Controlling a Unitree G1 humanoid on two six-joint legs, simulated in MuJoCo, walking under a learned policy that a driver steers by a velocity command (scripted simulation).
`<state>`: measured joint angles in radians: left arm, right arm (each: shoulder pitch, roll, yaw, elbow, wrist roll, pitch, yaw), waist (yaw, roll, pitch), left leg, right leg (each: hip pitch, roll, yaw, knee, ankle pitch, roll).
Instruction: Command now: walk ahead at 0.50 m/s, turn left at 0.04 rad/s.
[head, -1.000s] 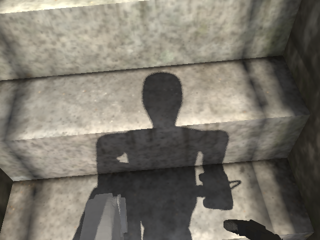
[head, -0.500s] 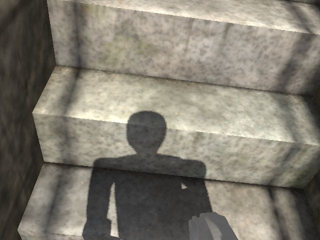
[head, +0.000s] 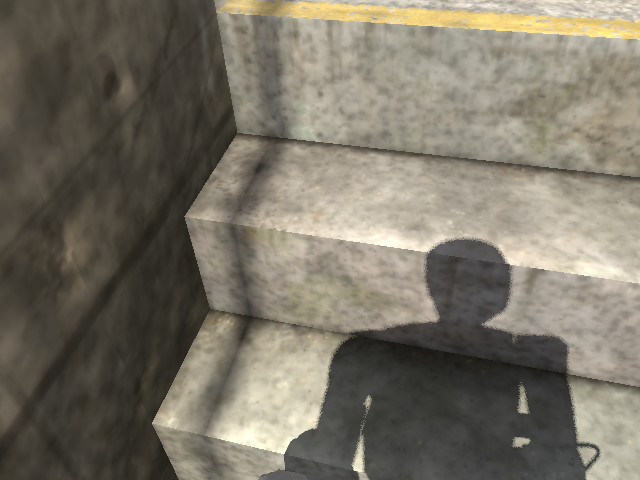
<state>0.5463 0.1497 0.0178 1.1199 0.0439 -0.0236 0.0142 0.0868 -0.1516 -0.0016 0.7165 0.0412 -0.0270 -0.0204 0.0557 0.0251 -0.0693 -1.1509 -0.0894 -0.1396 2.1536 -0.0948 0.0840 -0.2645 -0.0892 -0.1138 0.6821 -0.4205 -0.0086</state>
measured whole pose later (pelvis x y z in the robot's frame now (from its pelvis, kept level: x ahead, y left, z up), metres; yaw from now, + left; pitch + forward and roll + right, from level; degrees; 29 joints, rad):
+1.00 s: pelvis +0.41 -0.12 +0.42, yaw -23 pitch +0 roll +6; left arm 0.48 0.22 0.06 0.97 0.01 -0.01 -0.03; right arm 0.05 -0.18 -0.02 0.76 0.00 -0.13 0.02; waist 0.05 -0.03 -0.11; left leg -0.81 -0.03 -0.13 2.11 -0.02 0.13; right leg -0.41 0.07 0.02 0.80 -0.39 -0.13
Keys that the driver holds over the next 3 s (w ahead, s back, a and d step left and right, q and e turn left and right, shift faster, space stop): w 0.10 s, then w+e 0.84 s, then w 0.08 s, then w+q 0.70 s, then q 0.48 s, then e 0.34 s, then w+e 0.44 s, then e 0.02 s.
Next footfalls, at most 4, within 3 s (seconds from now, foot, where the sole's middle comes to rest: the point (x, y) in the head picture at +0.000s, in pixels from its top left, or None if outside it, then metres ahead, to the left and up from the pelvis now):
0.26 left None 0.28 0.17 -0.54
0.78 right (488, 437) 0.46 -0.16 -0.33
1.48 left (487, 207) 0.71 -0.17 -0.11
1.86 right None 0.83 -0.50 0.10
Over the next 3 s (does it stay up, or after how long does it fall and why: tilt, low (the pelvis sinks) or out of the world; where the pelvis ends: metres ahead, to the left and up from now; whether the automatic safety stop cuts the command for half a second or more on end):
stays up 0.95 -0.11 0.88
